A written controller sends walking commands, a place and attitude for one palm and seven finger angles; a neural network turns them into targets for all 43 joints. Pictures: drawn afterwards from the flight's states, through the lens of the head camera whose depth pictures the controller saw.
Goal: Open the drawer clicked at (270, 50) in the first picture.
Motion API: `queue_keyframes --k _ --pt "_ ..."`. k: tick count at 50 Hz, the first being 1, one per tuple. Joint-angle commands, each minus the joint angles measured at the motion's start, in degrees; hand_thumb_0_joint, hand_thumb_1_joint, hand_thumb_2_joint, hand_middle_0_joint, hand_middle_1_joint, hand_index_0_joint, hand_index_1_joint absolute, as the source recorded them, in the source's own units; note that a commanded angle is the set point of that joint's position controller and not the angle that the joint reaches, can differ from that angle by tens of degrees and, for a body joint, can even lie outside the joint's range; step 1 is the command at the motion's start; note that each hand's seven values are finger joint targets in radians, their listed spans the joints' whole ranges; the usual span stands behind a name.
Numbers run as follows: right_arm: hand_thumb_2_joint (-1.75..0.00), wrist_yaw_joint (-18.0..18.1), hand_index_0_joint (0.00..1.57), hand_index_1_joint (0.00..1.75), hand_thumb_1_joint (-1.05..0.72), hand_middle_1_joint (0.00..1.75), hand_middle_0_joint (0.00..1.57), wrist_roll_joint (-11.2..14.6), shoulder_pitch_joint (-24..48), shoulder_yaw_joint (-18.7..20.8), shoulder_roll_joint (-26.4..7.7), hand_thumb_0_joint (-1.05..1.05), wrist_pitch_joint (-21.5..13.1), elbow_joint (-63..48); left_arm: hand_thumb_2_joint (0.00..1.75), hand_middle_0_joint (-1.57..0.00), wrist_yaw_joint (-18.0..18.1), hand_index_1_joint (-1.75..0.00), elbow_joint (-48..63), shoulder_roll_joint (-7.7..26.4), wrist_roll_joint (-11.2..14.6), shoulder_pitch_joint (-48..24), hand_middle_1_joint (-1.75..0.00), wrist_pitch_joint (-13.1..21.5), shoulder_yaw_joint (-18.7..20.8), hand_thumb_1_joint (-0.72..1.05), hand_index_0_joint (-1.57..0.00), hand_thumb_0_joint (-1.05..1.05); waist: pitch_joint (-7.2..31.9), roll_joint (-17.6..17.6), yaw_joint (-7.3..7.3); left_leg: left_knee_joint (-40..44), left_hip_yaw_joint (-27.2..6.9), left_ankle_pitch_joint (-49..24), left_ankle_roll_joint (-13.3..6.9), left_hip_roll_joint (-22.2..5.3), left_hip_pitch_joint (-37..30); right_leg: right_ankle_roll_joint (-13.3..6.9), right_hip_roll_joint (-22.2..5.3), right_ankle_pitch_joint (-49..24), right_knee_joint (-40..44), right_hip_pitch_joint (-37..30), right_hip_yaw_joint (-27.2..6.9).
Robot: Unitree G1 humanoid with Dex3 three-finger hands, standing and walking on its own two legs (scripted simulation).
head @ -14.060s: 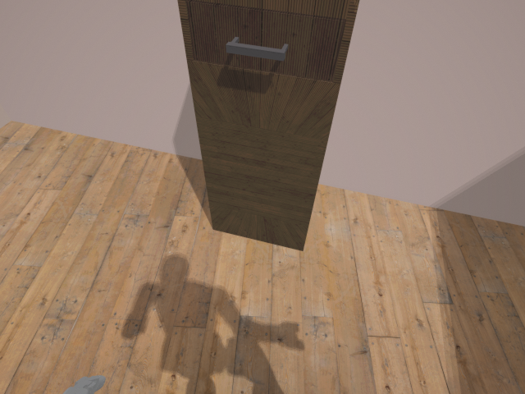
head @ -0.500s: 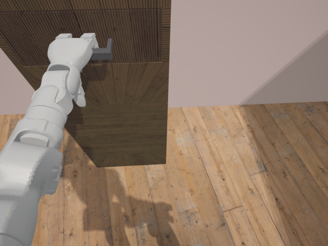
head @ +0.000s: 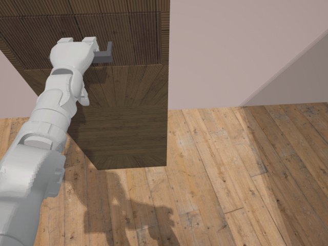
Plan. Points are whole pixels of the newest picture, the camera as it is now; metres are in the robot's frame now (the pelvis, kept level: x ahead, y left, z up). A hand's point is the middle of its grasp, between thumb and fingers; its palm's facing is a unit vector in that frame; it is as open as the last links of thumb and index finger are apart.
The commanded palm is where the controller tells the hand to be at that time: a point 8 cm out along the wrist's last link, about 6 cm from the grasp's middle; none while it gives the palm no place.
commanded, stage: close the thumb around the handle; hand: left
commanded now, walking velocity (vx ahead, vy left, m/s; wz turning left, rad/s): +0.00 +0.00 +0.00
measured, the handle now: (82, 52) +0.56 +0.18 +0.15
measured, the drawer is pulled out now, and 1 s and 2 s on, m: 0.00 0.01 0.03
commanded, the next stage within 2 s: pull the drawer open in 0.52 s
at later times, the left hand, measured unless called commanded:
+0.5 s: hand (83, 72) +0.52 +0.18 +0.12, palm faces -0.01 +0.00 -1.00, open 5.3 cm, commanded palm +0.49 +0.18 +0.17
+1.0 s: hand (82, 74) +0.51 +0.18 +0.12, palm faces +0.01 +0.00 -1.00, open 5.2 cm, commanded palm +0.49 +0.18 +0.17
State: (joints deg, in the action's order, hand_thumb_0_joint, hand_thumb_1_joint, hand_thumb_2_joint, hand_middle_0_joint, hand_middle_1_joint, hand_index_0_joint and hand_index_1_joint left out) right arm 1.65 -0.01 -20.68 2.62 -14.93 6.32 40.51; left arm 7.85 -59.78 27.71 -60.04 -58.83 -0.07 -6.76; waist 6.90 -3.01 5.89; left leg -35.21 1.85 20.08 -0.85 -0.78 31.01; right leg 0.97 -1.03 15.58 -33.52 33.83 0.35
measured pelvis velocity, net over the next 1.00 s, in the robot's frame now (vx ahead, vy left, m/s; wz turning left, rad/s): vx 0.01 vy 0.00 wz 0.02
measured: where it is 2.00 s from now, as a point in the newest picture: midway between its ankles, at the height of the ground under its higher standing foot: outside the picture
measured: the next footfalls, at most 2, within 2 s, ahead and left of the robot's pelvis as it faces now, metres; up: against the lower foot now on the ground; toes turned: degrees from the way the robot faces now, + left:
none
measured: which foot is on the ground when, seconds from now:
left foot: down 0.00-1.00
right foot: down 0.00-1.00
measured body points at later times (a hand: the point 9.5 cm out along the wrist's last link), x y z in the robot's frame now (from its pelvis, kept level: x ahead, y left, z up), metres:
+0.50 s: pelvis +0.01 -0.01 +0.00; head +0.09 -0.02 +0.44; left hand +0.51 +0.18 +0.17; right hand +0.04 -0.28 -0.14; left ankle -0.04 +0.11 -0.72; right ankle -0.01 -0.13 -0.72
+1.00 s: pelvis +0.01 +0.00 +0.00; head +0.09 -0.02 +0.45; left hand +0.50 +0.18 +0.17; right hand +0.07 -0.27 -0.14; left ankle -0.04 +0.11 -0.72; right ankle -0.01 -0.13 -0.72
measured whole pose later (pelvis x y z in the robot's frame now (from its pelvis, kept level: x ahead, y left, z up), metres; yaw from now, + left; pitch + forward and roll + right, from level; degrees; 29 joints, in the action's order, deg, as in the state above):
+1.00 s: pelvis +0.01 +0.00 +0.00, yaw +1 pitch +15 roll -1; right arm 1.3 0.3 -17.2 2.6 -14.6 7.5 40.3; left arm 7.1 -54.7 25.3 -59.4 -56.0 -2.3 -8.7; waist 6.8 -3.1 4.0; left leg -34.0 0.8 20.4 -0.4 -0.7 28.6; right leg 0.6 -1.1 16.7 -33.0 31.4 1.3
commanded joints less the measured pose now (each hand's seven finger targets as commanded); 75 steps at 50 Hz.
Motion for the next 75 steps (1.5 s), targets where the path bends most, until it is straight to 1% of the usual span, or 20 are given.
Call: queue_keyframes --k 1,8,16,19,21,23,26,30,31,39,40,42,45,48,57,62,65,68,72,75 --pt "-0.9 0.5 0.2 0.3 -0.9 0.3 0.2 0.2 -5.3 3.1 -8.7 0.0 -1.2 -3.7 0.54 -0.34 1.8 -1.26 10.1 10.3 -0.1 -27.6 -1.26 0.0 2.8 0.06 -0.34 0.0 21.6 1.4 1.54 1.6 -0.6 -26.5 -1.3 1.2 -12.2 -2.5 3.4 -18.9 1.3 -11.7 1.6" --pt "-0.9 0.2 0.2 0.3 -0.9 0.3 0.2 0.1 -5.1 3.2 -8.4 0.0 -1.0 -3.7 0.71 -0.37 1.4 -1.3 10.9 8.7 0.1 -26.9 -1.3 -0.4 1.7 0.45 -0.37 0.0 22.9 -0.3 1.31 0.9 -0.5 -31.0 -1.3 1.2 -13.9 -2.4 3.4 -21.7 1.1 -12.3 1.5" --pt "-0.9 0.4 0.2 0.3 -0.9 0.3 0.2 0.2 -4.5 3.0 -8.4 0.0 -0.8 -3.7 0.9 -0.4 1.0 -1.35 9.9 8.5 0.2 -27.1 -1.35 -0.6 1.7 0.9 -0.4 0.0 21.2 2.8 1.81 1.2 -0.3 -27.5 -1.6 1.6 -11.9 -2.2 3.3 -21.8 1.2 -13.1 1.5" --pt "-0.9 0.7 0.2 0.3 -0.9 0.3 0.2 0.2 -4.3 2.9 -8.4 0.0 -0.7 -4.1 0.9 -0.4 1.0 -1.35 9.8 10.0 -0.1 -26.4 -1.35 -0.5 2.7 0.9 -0.4 0.0 22.6 2.5 1.27 1.0 -0.1 -27.9 -1.6 1.8 -11.3 -2.2 3.2 -23.0 0.8 -14.6 1.2" --pt "-0.9 0.5 0.2 0.3 -0.9 0.3 0.2 0.2 -4.3 3.0 -8.1 0.0 -0.7 -4.0 0.9 -0.4 0.9 -1.35 10.1 7.7 -0.1 -27.1 -1.35 -0.5 0.9 0.9 -0.4 0.0 21.6 1.7 1.82 0.9 -0.1 -28.6 -1.6 1.6 -12.2 -2.2 3.2 -22.6 0.9 -13.1 1.4" --pt "-0.9 0.6 0.2 0.3 -0.9 0.3 0.2 0.2 -4.5 3.0 -8.5 0.0 -0.6 -3.9 0.9 -0.4 0.9 -1.35 10.0 10.6 0.0 -26.8 -1.35 -0.4 3.2 0.9 -0.4 0.0 22.7 2.4 1.56 0.7 -0.1 -29.1 -1.6 1.7 -11.6 -2.2 3.2 -23.9 0.6 -14.4 1.2" --pt "-0.9 0.5 0.2 0.3 -0.9 0.3 0.2 0.2 -4.2 3.0 -8.1 0.0 -0.6 -4.3 0.9 -0.4 0.7 -1.35 10.5 7.2 0.1 -26.4 -1.35 -0.6 0.7 0.9 -0.4 0.0 22.2 2.2 1.81 0.8 0.0 -29.0 -1.6 1.7 -12.4 -2.1 3.2 -23.3 0.9 -13.5 1.4" --pt "-0.9 0.5 0.2 0.3 -0.9 0.3 0.2 0.1 -4.2 3.0 -8.2 0.0 -0.4 -4.3 0.9 -0.4 0.8 -1.35 11.4 10.4 -0.3 -25.7 -1.35 -0.3 3.2 0.9 -0.4 0.0 24.1 1.1 0.82 0.3 -0.1 -31.1 -1.5 1.7 -12.6 -2.2 3.2 -24.7 0.2 -14.8 1.2" --pt "-0.9 0.4 0.2 0.3 -0.9 0.3 0.2 0.0 -4.1 3.0 -8.1 0.0 -0.4 -4.5 0.9 -0.4 0.7 -1.35 12.0 8.9 0.2 -25.9 -1.35 -0.2 2.1 0.9 -0.4 0.0 23.6 1.2 1.03 0.4 0.0 -31.0 -1.6 1.7 -12.8 -2.2 3.2 -24.8 0.5 -14.7 1.2" --pt "-0.9 -0.8 0.2 0.3 -0.9 0.3 0.2 0.3 -1.1 3.4 -8.0 0.0 0.1 -7.3 0.9 -0.4 -0.4 -1.35 22.5 8.3 1.8 -11.0 -1.35 -0.5 3.7 0.9 -0.4 0.0 26.1 0.5 -3.24 0.8 -0.2 -40.3 -1.6 1.0 -15.9 -2.3 3.2 -28.5 0.1 -18.7 1.3" --pt "-0.9 -1.0 0.2 0.3 -0.9 0.3 0.2 0.4 -0.5 3.4 -7.9 0.0 0.1 -7.6 0.9 -0.4 -0.5 -1.35 24.5 6.4 2.2 -9.8 -1.35 -0.9 2.2 0.9 -0.4 0.0 25.5 0.8 -3.11 1.0 -0.2 -40.7 -1.6 0.8 -16.7 -2.2 3.3 -28.1 0.4 -18.4 1.5" --pt "-0.9 -0.3 0.2 0.3 -0.9 0.3 0.2 0.9 -1.5 3.2 -8.5 0.0 0.3 -4.6 0.9 -0.4 0.1 -1.35 18.2 5.3 1.4 -24.7 -1.35 -1.8 -1.1 0.9 -0.4 0.0 16.8 4.4 2.41 1.2 -0.6 -32.5 -1.4 0.9 -14.1 -2.0 3.6 -23.4 2.0 -11.9 2.2" --pt "-0.9 0.2 0.2 0.3 -0.9 0.3 0.2 0.6 -2.1 3.0 -8.7 0.0 0.1 -3.9 0.9 -0.4 1.2 -1.35 13.7 11.3 -0.2 -22.9 -1.35 -3.0 3.8 0.9 -0.4 0.0 18.9 2.4 0.23 2.1 -0.1 -29.5 -1.4 1.6 -12.7 -2.5 3.4 -22.3 1.5 -14.0 1.8" --pt "-0.9 0.1 0.2 0.3 -0.9 0.3 0.2 0.3 -3.0 3.1 -7.9 0.0 -0.1 -3.6 0.9 -0.4 1.1 -1.35 15.0 7.4 -0.1 -27.1 -1.35 -2.6 0.6 0.9 -0.4 0.0 23.1 -1.0 0.81 1.1 -0.6 -34.2 -1.0 1.4 -15.6 -2.6 3.2 -24.0 0.5 -13.5 1.7" --pt "-0.9 0.4 0.2 0.3 -0.9 0.3 0.2 -0.1 -3.3 3.1 -8.2 0.0 -0.3 -4.0 0.9 -0.4 0.9 -1.35 12.2 8.8 0.3 -28.7 -1.35 -0.5 2.4 0.9 -0.4 0.0 23.6 3.0 1.73 0.4 -0.7 -31.5 -1.4 1.7 -13.9 -2.2 3.2 -23.6 0.5 -13.9 1.4" --pt "-0.9 0.5 0.2 0.3 -0.9 0.3 0.2 -0.1 -3.7 3.1 -8.1 0.0 -0.8 -4.3 0.9 -0.4 1.2 -1.35 11.6 8.4 0.1 -29.0 -1.35 0.5 2.0 0.9 -0.4 0.0 22.8 2.1 1.91 0.5 -0.5 -29.0 -1.4 1.7 -13.1 -2.3 3.2 -21.8 0.7 -13.0 1.4" --pt "-0.9 0.6 0.2 0.3 -0.9 0.3 0.2 0.1 -4.1 2.9 -8.1 0.0 -1.0 -4.0 0.9 -0.4 1.5 -1.35 9.2 10.0 -0.4 -27.3 -1.35 0.3 3.0 0.9 -0.4 0.0 21.0 2.3 1.49 1.2 -0.5 -25.4 -1.3 1.8 -11.0 -2.4 3.2 -19.9 0.8 -12.7 1.4" --pt "-0.9 0.4 0.2 0.3 -0.9 0.3 0.2 0.0 -4.0 3.2 -7.8 0.0 -1.2 -4.8 0.9 -0.4 1.7 -1.35 12.6 9.3 -0.2 -25.4 -1.35 1.0 2.9 0.9 -0.4 0.0 25.1 -0.3 0.11 0.9 -0.1 -28.1 -1.4 1.8 -12.8 -2.5 3.1 -21.3 0.5 -14.5 1.0" --pt "-0.9 0.1 0.2 0.3 -0.9 0.3 0.2 0.1 -3.2 3.4 -8.0 0.0 -1.1 -5.6 0.9 -0.4 1.3 -1.35 15.5 9.6 0.7 -19.9 -1.35 0.9 4.2 0.9 -0.4 0.0 26.2 1.7 -1.28 1.3 0.1 -30.3 -1.6 1.5 -13.0 -2.5 3.3 -23.1 0.7 -17.3 1.2" --pt "-0.9 -0.1 0.2 0.3 -0.9 0.3 0.2 0.4 -2.2 3.2 -8.2 0.0 -1.0 -6.2 0.9 -0.4 0.8 -1.35 16.9 8.6 1.2 -15.8 -1.35 0.1 3.4 0.9 -0.4 0.0 23.1 2.6 -1.98 2.3 0.4 -29.2 -1.7 1.4 -12.4 -2.4 3.3 -22.8 1.3 -17.4 1.5"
